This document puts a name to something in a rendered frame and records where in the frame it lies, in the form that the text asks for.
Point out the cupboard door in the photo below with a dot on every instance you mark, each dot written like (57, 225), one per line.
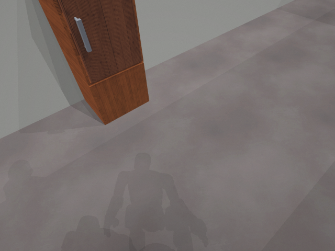
(111, 28)

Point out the handle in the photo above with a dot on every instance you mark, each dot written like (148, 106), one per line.
(83, 34)

